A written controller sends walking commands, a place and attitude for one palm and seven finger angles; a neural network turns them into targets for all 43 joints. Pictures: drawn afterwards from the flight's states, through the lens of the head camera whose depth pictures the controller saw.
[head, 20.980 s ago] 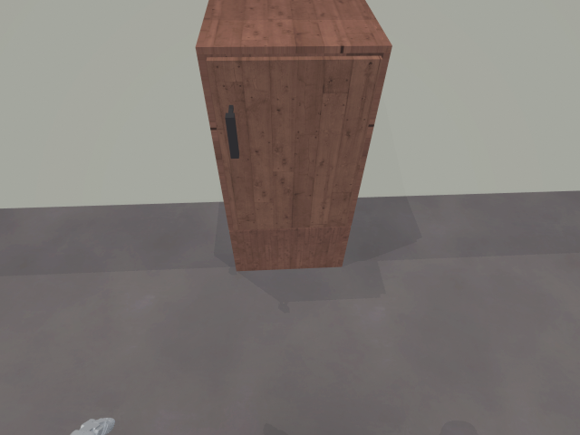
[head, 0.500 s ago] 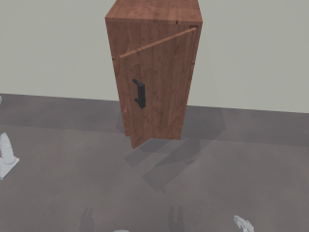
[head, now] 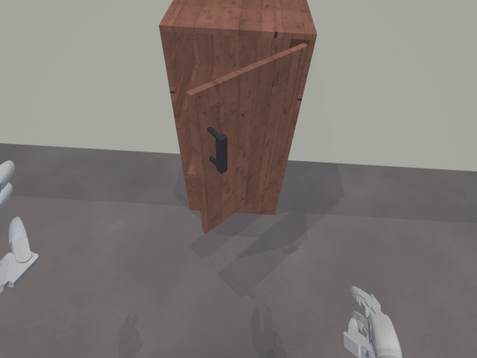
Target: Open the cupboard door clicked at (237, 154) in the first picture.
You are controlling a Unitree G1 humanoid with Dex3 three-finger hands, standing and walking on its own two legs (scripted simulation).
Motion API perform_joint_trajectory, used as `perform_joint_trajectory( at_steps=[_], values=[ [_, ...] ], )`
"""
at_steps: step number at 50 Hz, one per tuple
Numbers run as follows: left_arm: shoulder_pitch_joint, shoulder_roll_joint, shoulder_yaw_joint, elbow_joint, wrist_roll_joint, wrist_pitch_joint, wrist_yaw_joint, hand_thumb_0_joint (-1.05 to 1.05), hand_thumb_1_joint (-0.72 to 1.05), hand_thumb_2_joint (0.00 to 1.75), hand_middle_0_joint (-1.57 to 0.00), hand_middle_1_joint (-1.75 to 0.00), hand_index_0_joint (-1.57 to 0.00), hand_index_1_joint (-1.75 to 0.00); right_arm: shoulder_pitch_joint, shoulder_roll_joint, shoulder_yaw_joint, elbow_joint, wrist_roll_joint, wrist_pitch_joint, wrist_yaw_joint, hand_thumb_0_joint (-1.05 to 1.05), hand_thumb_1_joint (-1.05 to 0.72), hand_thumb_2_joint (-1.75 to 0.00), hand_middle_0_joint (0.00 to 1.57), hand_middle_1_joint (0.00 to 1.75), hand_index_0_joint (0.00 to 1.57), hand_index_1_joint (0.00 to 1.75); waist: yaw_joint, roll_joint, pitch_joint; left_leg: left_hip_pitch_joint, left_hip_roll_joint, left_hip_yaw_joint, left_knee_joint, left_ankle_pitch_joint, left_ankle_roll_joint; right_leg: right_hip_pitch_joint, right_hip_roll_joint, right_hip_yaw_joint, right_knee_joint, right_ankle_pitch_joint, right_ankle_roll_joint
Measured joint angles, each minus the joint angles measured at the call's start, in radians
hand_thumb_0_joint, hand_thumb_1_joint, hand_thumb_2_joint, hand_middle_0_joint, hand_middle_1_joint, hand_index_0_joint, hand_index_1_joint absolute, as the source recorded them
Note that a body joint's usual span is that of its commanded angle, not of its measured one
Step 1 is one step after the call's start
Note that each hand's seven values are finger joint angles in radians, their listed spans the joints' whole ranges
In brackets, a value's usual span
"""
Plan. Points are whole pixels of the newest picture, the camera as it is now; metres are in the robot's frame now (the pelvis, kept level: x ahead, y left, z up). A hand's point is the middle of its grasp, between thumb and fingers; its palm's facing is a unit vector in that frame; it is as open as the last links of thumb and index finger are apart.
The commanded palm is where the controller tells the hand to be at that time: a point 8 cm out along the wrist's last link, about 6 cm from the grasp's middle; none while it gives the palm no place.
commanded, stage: stop stepping back and stand still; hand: left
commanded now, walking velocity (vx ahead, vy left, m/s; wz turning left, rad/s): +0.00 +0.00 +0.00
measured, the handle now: (216, 150) +0.61 +0.10 -0.05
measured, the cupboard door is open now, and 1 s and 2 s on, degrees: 44 44 44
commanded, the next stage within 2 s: let the arm hang, fingers relaxed in 0.38 s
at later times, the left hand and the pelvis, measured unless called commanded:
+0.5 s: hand (21, 264) +0.19 +0.28 +0.14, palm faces +0.37 -0.78 -0.50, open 7.4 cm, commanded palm none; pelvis -0.01 +0.01 +0.00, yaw +1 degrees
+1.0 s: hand out of the picture -0.08 +0.18 -0.17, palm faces +0.04 -0.98 -0.21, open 7.2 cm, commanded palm none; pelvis -0.02 +0.00 +0.00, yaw +2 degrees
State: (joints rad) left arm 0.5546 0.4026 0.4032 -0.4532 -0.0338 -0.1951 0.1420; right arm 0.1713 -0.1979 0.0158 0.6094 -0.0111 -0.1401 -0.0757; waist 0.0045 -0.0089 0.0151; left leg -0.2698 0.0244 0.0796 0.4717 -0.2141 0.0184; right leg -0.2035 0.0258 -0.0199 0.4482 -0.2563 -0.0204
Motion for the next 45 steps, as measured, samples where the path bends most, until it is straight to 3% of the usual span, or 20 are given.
perform_joint_trajectory(
  at_steps=[7, 24, 26, 30, 35, 39, 45],
  values=[
    [-0.005, -0.003, -0.009, -0.009, -0.003, 0.016, 0.001, 0.01, 0.88, 0.9, -0.21, -0.3, -0.21, -0.31, 0.012, 0.005, 0.008, -0.001, -0.003, 0.012, -0.007, 0.01, -0.9, -0.9, 0.2, 0.3, 0.2, 0.3, 0.006, -0.004, 0.0, 0.011, -0.009, 0.001, -0.02, 0.008, 0.009, 0.015, -0.008, 0.001, -0.027, 0.012, 0.01],
    [0.014, 0.002, -0.008, 0.007, -0.005, 0.007, 0.003, 0.01, 0.88, 0.9, -0.21, -0.3, -0.21, -0.31, 0.046, -0.01, -0.003, 0.019, -0.005, 0.017, -0.011, 0.01, -0.9, -0.9, 0.2, 0.3, 0.2, 0.3, -0.009, 0.014, 0.0, 0.012, -0.018, -0.003, -0.058, 0.038, 0.018, 0.024, -0.015, -0.003, -0.076, 0.047, 0.019],
    [-0.064, 0.012, -0.072, 0.156, 0.024, -0.003, -0.037, 0.01, 0.89, 0.9, -0.2, -0.3, -0.21, -0.31, 0.034, -0.043, -0.016, 0.074, 0.004, -0.007, 0.031, 0.01, -0.9, -0.9, 0.2, 0.3, 0.2, 0.3, -0.007, 0.038, -0.017, -0.029, -0.024, -0.017, -0.021, 0.031, 0.022, -0.011, -0.022, -0.021, -0.037, 0.033, 0.02],
    [-0.255, -0.037, -0.25, 0.676, 0.056, 0.145, -0.113, 0.0, 0.89, 0.9, -0.2, -0.3, -0.2, -0.3, -0.028, -0.108, -0.019, 0.206, -0.004, 0.073, 0.075, 0.01, -0.9, -0.9, 0.2, 0.3, 0.2, 0.3, -0.005, 0.085, -0.041, -0.064, -0.042, -0.021, 0.034, 0.013, 0.033, -0.059, -0.042, -0.026, 0.054, -0.011, 0.026],
    [-0.312, -0.144, -0.385, 1.171, 0.06, 0.239, -0.142, 0.01, 0.9, 0.9, -0.19, -0.3, -0.2, -0.3, -0.037, -0.096, -0.013, 0.291, -0.02, 0.132, 0.086, 0.01, -0.91, -0.9, 0.2, 0.3, 0.2, 0.3, -0.036, 0.05, -0.012, -0.035, -0.04, -0.007, 0.024, 0.017, 0.027, -0.049, -0.042, -0.011, 0.074, -0.018, 0.02],
    [-0.291, -0.225, -0.425, 1.389, 0.053, 0.241, -0.135, 0.01, 0.92, 0.9, -0.2, -0.3, -0.2, -0.3, 0.005, -0.066, -0.007, 0.363, -0.022, 0.153, 0.079, 0.01, -0.91, -0.9, 0.2, 0.3, 0.2, 0.3, -0.038, 0.007, 0.026, -0.013, -0.03, -0.01, -0.013, 0.036, 0.017, -0.026, -0.03, -0.013, 0.033, 0.005, 0.011],
    [-0.247, -0.216, -0.408, 1.552, 0.043, 0.22, -0.134, 0.01, 0.97, 0.9, -0.2, -0.3, -0.21, -0.3, 0.087, -0.015, -0.009, 0.479, -0.018, 0.169, 0.061, 0.01, -0.91, -0.9, 0.2, 0.3, 0.2, 0.3, -0.012, -0.004, 0.06, 0.002, -0.019, -0.031, -0.044, 0.054, 0.005, 0.008, -0.016, -0.033, -0.029, 0.033, -0.001]
  ],
)
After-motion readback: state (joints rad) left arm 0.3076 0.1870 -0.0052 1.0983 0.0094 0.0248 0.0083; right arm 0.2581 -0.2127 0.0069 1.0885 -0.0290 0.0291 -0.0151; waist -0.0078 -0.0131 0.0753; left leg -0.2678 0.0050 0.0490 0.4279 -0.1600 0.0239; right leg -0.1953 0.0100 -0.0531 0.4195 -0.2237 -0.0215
